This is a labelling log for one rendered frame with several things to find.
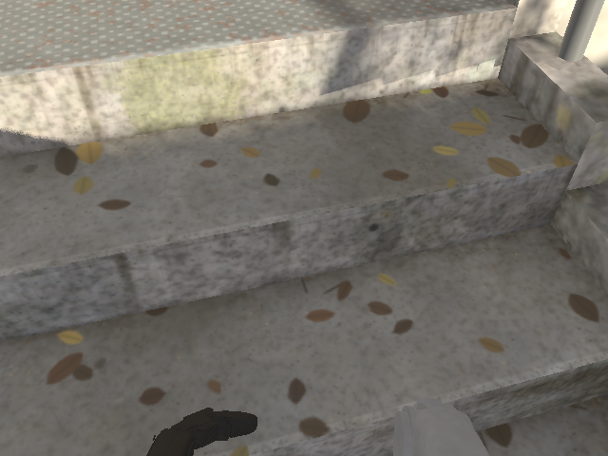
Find right robot thigh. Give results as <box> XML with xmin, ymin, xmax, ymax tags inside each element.
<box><xmin>393</xmin><ymin>403</ymin><xmax>489</xmax><ymax>456</ymax></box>

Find robot left hand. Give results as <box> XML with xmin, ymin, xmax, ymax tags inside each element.
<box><xmin>146</xmin><ymin>408</ymin><xmax>257</xmax><ymax>456</ymax></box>

